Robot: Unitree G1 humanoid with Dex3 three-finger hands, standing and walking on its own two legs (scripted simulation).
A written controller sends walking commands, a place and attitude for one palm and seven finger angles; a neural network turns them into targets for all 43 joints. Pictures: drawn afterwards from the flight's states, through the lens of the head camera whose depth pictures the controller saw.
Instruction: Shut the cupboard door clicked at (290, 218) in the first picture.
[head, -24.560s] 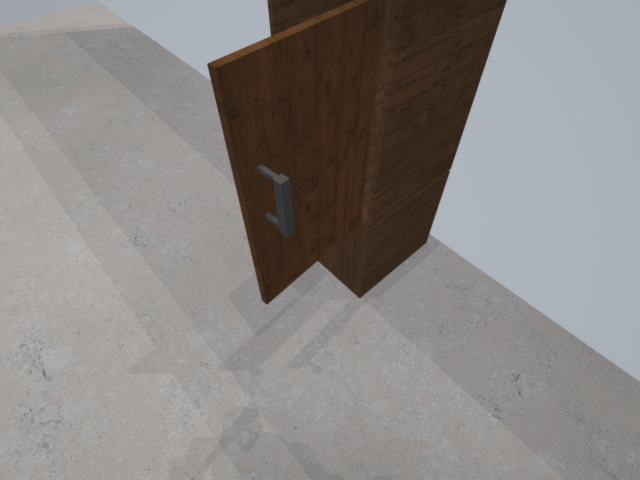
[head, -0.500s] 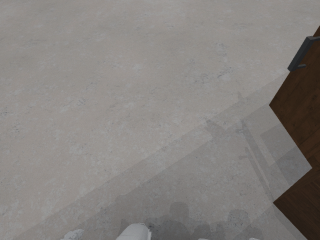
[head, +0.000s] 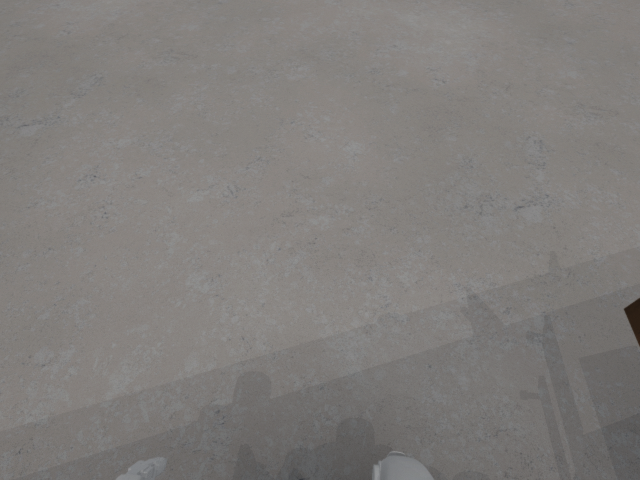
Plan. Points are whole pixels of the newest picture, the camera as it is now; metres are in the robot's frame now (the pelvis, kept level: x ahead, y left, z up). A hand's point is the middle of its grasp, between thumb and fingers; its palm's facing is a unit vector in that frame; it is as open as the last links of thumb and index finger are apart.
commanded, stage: walk to a spot facing it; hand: left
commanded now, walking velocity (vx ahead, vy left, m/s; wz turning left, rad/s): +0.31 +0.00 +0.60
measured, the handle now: out of the picture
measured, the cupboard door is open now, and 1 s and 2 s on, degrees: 68 68 68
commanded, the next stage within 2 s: turn to face it in 0.78 s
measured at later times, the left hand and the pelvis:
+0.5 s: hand out of the picture +0.07 +0.16 -0.18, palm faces +0.41 -0.89 -0.18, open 7.4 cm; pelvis +0.17 +0.01 -0.01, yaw +21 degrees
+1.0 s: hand (155, 291) +0.42 +0.31 -0.14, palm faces +0.47 -0.85 -0.25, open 7.4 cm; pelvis +0.37 +0.06 -0.01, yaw +31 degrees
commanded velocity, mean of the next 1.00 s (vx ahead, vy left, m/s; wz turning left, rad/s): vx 0.24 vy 0.00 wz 0.40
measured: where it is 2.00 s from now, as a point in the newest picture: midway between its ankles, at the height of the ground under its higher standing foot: (296, 388)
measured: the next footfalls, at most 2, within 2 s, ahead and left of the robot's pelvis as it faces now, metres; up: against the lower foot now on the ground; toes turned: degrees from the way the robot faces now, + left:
right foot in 0.08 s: +0.14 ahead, -0.14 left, +0.00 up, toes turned -2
left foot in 0.52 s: +0.27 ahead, +0.15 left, +0.00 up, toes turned +28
